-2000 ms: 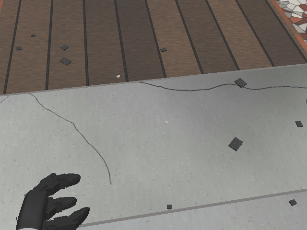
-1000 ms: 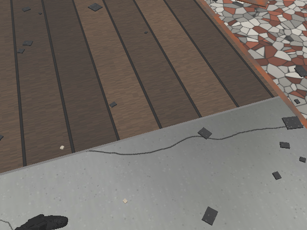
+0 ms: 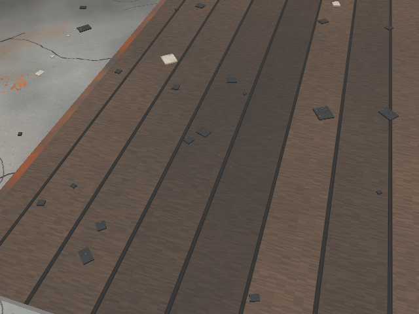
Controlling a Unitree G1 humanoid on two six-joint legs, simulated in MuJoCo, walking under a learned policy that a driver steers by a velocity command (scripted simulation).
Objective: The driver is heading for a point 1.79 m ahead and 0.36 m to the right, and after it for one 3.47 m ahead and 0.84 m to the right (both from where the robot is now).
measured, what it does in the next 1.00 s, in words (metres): walks ahead: left foot, then right foot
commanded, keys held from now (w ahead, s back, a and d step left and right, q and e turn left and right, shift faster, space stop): w+e+shift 0.44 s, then w+shift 0.14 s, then w+q+shift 0.42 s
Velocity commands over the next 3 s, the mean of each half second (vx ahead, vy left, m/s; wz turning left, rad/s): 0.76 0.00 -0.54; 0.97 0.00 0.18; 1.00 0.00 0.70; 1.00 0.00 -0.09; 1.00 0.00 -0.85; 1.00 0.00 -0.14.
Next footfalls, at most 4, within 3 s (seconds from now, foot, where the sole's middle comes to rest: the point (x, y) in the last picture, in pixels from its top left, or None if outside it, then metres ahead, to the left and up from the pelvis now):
0.24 left None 0.14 0.12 -0.77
0.64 right None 0.42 -0.29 -0.77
1.12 left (312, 224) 0.87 -0.31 -0.77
1.54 right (327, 139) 1.32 -0.45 -0.77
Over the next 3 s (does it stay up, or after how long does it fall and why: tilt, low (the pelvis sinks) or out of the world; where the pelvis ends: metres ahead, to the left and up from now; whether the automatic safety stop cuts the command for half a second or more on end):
stays up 2.48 -0.47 0.00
